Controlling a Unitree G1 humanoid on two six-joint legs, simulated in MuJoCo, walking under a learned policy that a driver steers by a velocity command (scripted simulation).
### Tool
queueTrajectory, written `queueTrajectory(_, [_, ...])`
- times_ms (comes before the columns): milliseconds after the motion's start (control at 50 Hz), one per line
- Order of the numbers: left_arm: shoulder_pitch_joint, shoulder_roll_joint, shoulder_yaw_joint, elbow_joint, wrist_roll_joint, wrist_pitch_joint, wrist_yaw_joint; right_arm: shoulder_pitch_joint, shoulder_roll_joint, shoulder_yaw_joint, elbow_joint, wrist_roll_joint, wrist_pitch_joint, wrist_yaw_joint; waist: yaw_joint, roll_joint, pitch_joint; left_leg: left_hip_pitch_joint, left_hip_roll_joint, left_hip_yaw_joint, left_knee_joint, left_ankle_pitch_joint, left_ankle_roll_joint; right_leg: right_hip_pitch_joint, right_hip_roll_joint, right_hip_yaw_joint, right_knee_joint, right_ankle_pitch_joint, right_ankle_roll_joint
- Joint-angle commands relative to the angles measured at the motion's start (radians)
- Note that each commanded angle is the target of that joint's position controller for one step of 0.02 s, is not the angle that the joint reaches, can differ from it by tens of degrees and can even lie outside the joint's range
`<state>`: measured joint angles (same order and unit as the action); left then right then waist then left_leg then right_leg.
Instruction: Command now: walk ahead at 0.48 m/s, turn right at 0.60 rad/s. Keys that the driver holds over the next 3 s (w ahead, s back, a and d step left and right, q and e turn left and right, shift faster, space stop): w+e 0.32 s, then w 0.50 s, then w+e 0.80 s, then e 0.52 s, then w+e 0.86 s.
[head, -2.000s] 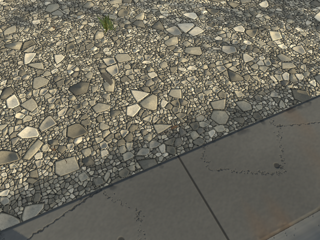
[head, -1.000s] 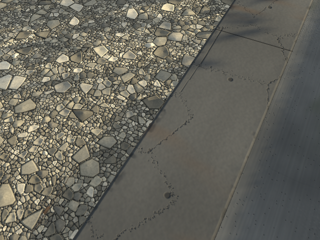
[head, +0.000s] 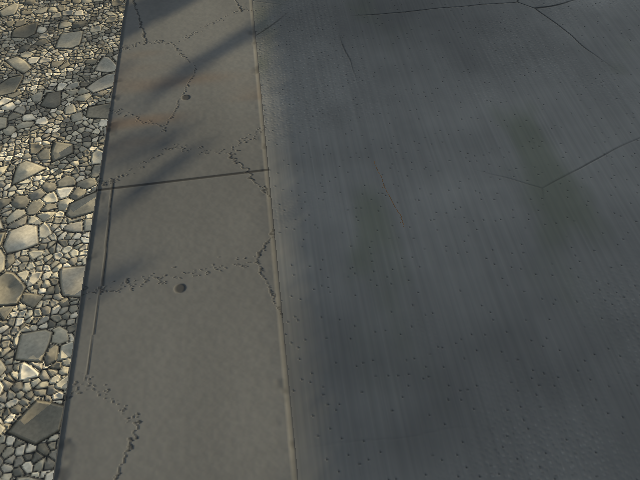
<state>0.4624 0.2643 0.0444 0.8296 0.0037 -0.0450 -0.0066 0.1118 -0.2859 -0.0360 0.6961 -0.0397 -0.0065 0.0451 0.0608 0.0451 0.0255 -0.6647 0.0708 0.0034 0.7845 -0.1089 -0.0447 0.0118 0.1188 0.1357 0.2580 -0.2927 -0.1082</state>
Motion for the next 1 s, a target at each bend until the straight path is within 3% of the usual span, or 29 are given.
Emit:
queueTrajectory(20, [0.035, 0.181, 0.047, -0.034, 0.003, -0.016, 0.014, -0.189, -0.064, -0.006, -0.126, 0.012, -0.024, -0.001, 0.022, -0.122, 0.047, -0.009, -0.046, 0.023, -0.121, 0.066, 0.016, -0.009, -0.251, 0.188, -0.011, 0.536, -0.117])
queueTrajectory(60, [0.015, 0.195, 0.051, -0.030, 0.004, -0.016, 0.020, -0.163, -0.080, -0.009, -0.126, 0.015, -0.030, -0.007, -0.002, -0.125, 0.045, 0.094, -0.060, 0.010, -0.184, 0.064, 0.044, -0.014, -0.266, 0.213, 0.011, 0.591, -0.091])
queueTrajectory(80, [-0.019, 0.207, 0.053, -0.034, 0.005, -0.017, 0.021, -0.105, -0.093, -0.014, -0.111, 0.015, -0.033, -0.015, -0.035, -0.127, 0.032, 0.198, -0.076, 0.012, -0.214, 0.034, 0.060, -0.039, -0.261, 0.207, 0.047, 0.661, -0.068])
queueTrajectory(100, [-0.045, 0.220, 0.056, -0.037, 0.007, -0.019, 0.019, -0.007, -0.118, -0.025, -0.079, 0.015, -0.037, -0.027, -0.077, -0.125, -0.013, 0.341, -0.106, 0.022, -0.223, -0.018, 0.078, -0.060, -0.241, 0.195, 0.142, 0.802, -0.045])
queueTrajectory(120, [-0.061, 0.225, 0.057, -0.036, 0.005, -0.021, 0.012, 0.142, -0.143, -0.037, -0.035, 0.016, -0.045, -0.042, -0.148, -0.087, -0.094, 0.534, -0.111, 0.031, -0.272, -0.013, 0.098, -0.095, -0.191, 0.159, 0.325, 0.845, -0.022])
queueTrajectory(140, [-0.060, 0.180, 0.045, -0.048, 0.001, -0.027, 0.003, 0.291, -0.192, -0.052, -0.016, -0.001, -0.055, -0.061, -0.209, -0.036, -0.203, 0.769, 0.031, -0.101, -0.295, -0.141, 0.130, -0.230, -0.127, 0.124, 0.579, 0.630, -0.002])
queueTrajectory(160, [0.044, 0.055, 0.020, -0.081, -0.029, -0.027, 0.005, 0.348, -0.288, -0.073, -0.026, -0.032, -0.057, -0.068, -0.161, 0.205, -0.362, 1.027, 0.346, -0.561, -0.372, -0.328, 0.228, -0.509, 0.026, 0.023, 0.925, -0.061, 0.032])
queueTrajectory(180, [0.025, 0.134, 0.026, -0.079, 0.007, -0.020, 0.007, 0.276, -0.245, -0.067, -0.033, -0.007, -0.046, -0.062, -0.127, 0.193, -0.333, 0.917, 0.372, -0.801, -0.505, -0.411, 0.256, -0.608, 0.000, 0.016, 1.036, -0.204, 0.023])
queueTrajectory(200, [-0.020, 0.151, 0.034, -0.067, 0.019, -0.009, 0.004, 0.184, -0.165, -0.049, -0.043, 0.002, -0.043, -0.060, -0.091, 0.077, -0.166, 0.757, 0.345, -0.651, -0.524, -0.469, 0.248, -0.631, -0.066, 0.004, 1.053, -0.121, 0.020])
queueTrajectory(220, [-0.068, 0.147, 0.032, -0.062, 0.023, -0.002, -0.005, 0.139, -0.101, -0.034, -0.040, 0.006, -0.045, -0.055, -0.083, -0.004, -0.075, 0.641, 0.294, -0.498, -0.537, -0.384, 0.235, -0.611, -0.105, -0.020, 1.013, -0.059, 0.023])
queueTrajectory(240, [-0.085, 0.127, 0.030, -0.062, 0.025, 0.007, -0.014, 0.131, -0.081, -0.027, -0.028, 0.006, -0.049, -0.054, -0.070, 0.015, -0.034, 0.567, 0.249, -0.376, -0.559, -0.274, 0.213, -0.585, -0.132, -0.029, 0.971, -0.039, 0.027])
queueTrajectory(280, [-0.088, 0.106, 0.026, -0.060, 0.037, 0.031, -0.030, 0.152, -0.072, -0.024, 0.004, 0.014, -0.068, -0.050, -0.052, 0.050, -0.001, 0.484, 0.208, -0.226, -0.588, -0.098, 0.198, -0.543, -0.156, -0.047, 0.938, -0.024, 0.036])
queueTrajectory(320, [-0.131, 0.090, 0.020, -0.080, 0.034, 0.043, -0.042, 0.171, -0.078, -0.028, 0.026, 0.024, -0.091, -0.040, -0.048, 0.054, 0.007, 0.491, 0.213, -0.143, -0.615, 0.025, 0.213, -0.583, -0.168, -0.055, 0.914, 0.013, 0.041])
queueTrajectory(400, [-0.266, 0.060, 0.005, -0.124, 0.036, 0.035, -0.053, 0.227, -0.078, -0.028, 0.075, 0.019, -0.102, -0.031, -0.064, 0.037, 0.027, 0.533, 0.183, -0.010, -0.640, 0.159, 0.221, -0.668, -0.164, -0.057, 0.743, 0.138, 0.058])
queueTrajectory(460, [-0.377, 0.031, -0.017, -0.149, 0.033, 0.022, -0.064, 0.234, -0.083, -0.026, 0.097, 0.023, -0.098, -0.027, -0.081, 0.040, 0.036, 0.506, 0.136, 0.094, -0.640, 0.200, 0.197, -0.579, -0.153, -0.132, 0.507, 0.250, 0.062])
queueTrajectory(500, [-0.447, 0.031, -0.023, -0.167, 0.034, 0.020, -0.069, 0.280, -0.104, -0.030, 0.122, 0.026, -0.094, -0.030, -0.102, 0.040, 0.044, 0.529, 0.153, 0.099, -0.642, 0.211, 0.195, -0.535, -0.148, -0.178, 0.417, 0.251, 0.058])
queueTrajectory(560, [-0.473, 0.053, -0.021, -0.174, 0.042, 0.016, -0.058, 0.331, -0.131, -0.034, 0.163, 0.027, -0.075, -0.035, -0.101, 0.040, 0.051, 0.640, 0.195, 0.089, -0.586, 0.339, 0.191, -0.510, -0.137, -0.202, 0.332, 0.163, 0.025])
queueTrajectory(600, [-0.387, 0.070, -0.012, -0.144, 0.050, 0.005, -0.046, 0.342, -0.145, -0.035, 0.184, 0.028, -0.061, -0.040, -0.057, 0.047, -0.005, 0.689, 0.190, 0.112, -0.421, 0.591, 0.178, -0.376, -0.086, -0.230, 0.268, 0.091, -0.010])
queueTrajectory(620, [-0.241, 0.086, -0.001, -0.090, 0.058, -0.006, -0.037, 0.345, -0.136, -0.029, 0.191, 0.031, -0.054, -0.041, 0.008, 0.016, -0.085, 0.651, 0.155, 0.151, -0.241, 0.623, 0.159, -0.189, -0.056, -0.241, 0.202, 0.118, -0.034])
queueTrajectory(640, [-0.069, 0.147, 0.021, -0.043, 0.074, -0.013, -0.024, 0.336, -0.105, -0.016, 0.166, 0.033, -0.055, -0.041, 0.077, -0.045, -0.201, 0.483, 0.120, 0.163, 0.005, 0.386, 0.137, 0.066, -0.193, -0.085, 0.194, 0.040, -0.077])
queueTrajectory(660, [-0.002, 0.260, 0.048, -0.038, 0.073, -0.009, -0.006, 0.392, 0.012, 0.010, 0.106, 0.050, -0.060, -0.023, 0.052, -0.285, -0.330, 0.091, -0.046, 0.175, 0.374, -0.302, 0.083, 0.371, -0.521, 0.419, 0.125, -0.017, -0.205])
queueTrajectory(680, [0.000, 0.255, 0.056, -0.033, 0.025, 0.002, 0.004, 0.316, -0.104, -0.022, 0.108, 0.032, -0.051, -0.036, 0.078, -0.202, -0.326, -0.012, -0.073, 0.025, 0.506, -0.417, 0.089, 0.326, -0.530, 0.524, 0.050, 0.079, -0.226])
queueTrajectory(700, [-0.073, 0.208, 0.044, -0.024, 0.015, 0.000, 0.009, 0.248, -0.109, -0.027, 0.090, 0.036, -0.055, -0.036, 0.040, -0.150, -0.185, -0.059, -0.020, -0.019, 0.506, -0.336, 0.103, 0.230, -0.475, 0.341, 0.057, 0.184, -0.200])
queueTrajectory(720, [-0.123, 0.145, 0.029, -0.022, 0.017, -0.009, 0.006, 0.230, -0.084, -0.019, 0.092, 0.040, -0.064, -0.032, 0.005, -0.113, -0.108, -0.024, 0.009, -0.024, 0.436, -0.273, 0.106, 0.103, -0.427, 0.235, 0.032, 0.275, -0.167])
queueTrajectory(740, [-0.162, 0.111, 0.019, -0.019, 0.017, -0.017, 0.005, 0.236, -0.073, -0.020, 0.107, 0.033, -0.058, -0.030, -0.032, -0.099, -0.062, 0.031, 0.032, -0.022, 0.373, -0.243, 0.101, 0.010, -0.381, 0.158, 0.001, 0.320, -0.129])
queueTrajectory(780, [-0.191, 0.074, 0.007, -0.007, 0.015, -0.030, 0.005, 0.284, -0.048, -0.017, 0.134, 0.010, -0.030, -0.020, -0.080, -0.115, -0.046, 0.128, 0.036, -0.017, 0.320, -0.214, 0.081, -0.098, -0.335, 0.075, -0.049, 0.364, -0.106])
queueTrajectory(820, [-0.164, 0.088, 0.012, 0.018, 0.005, -0.045, 0.004, 0.259, -0.032, -0.018, 0.128, 0.004, -0.017, -0.009, -0.092, -0.107, -0.027, 0.117, 0.036, -0.002, 0.286, -0.174, 0.066, -0.123, -0.321, 0.040, -0.093, 0.379, -0.120])
queueTrajectory(860, [-0.132, 0.098, 0.015, 0.045, -0.003, -0.048, 0.002, 0.159, -0.028, -0.017, 0.095, -0.003, -0.014, -0.006, -0.081, -0.099, 0.017, 0.060, 0.054, 0.013, 0.208, -0.098, 0.045, -0.136, -0.306, 0.033, -0.134, 0.349, -0.134])
queueTrajectory(1000, [-0.015, 0.122, 0.024, 0.108, 0.005, -0.040, 0.003, -0.098, -0.023, -0.003, 0.014, 0.012, -0.023, -0.013, -0.012, -0.099, 0.059, 0.057, 0.010, 0.033, -0.109, 0.083, 0.022, -0.077, -0.282, 0.034, -0.101, 0.385, -0.119])
